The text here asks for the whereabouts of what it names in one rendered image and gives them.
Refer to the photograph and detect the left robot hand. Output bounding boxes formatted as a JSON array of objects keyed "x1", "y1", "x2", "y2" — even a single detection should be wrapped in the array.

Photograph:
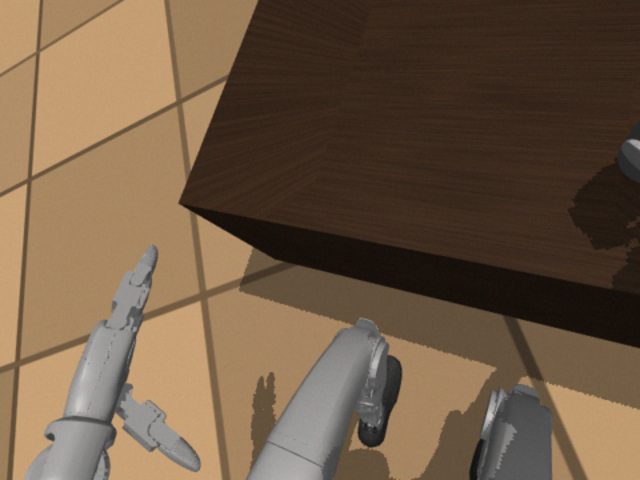
[{"x1": 63, "y1": 245, "x2": 201, "y2": 472}]

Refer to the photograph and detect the can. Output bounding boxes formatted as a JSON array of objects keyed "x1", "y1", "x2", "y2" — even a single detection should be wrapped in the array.
[{"x1": 618, "y1": 120, "x2": 640, "y2": 183}]

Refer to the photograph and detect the left robot arm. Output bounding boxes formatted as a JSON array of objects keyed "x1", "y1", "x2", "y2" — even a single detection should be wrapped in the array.
[{"x1": 24, "y1": 417, "x2": 117, "y2": 480}]

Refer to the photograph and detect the left robot foot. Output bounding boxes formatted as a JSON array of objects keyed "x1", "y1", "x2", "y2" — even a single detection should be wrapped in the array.
[{"x1": 358, "y1": 355, "x2": 402, "y2": 447}]

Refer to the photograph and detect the right robot hand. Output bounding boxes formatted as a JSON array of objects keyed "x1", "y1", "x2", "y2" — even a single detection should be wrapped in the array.
[{"x1": 621, "y1": 139, "x2": 640, "y2": 171}]

